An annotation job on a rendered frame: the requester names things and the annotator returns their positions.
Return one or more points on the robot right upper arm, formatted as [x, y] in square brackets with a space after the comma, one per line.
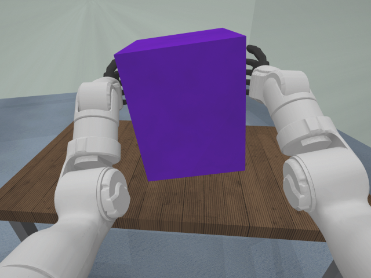
[331, 186]

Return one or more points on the robot right forearm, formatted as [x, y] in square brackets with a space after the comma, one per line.
[298, 119]

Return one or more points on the robot left forearm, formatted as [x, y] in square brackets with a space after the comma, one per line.
[96, 121]

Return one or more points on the table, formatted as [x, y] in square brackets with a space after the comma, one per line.
[249, 203]

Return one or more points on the left robot hand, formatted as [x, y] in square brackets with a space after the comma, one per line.
[110, 72]

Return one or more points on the right robot hand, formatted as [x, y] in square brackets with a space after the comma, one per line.
[254, 63]

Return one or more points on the carton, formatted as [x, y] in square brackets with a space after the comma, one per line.
[186, 95]

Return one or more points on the robot left upper arm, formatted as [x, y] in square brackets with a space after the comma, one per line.
[87, 203]

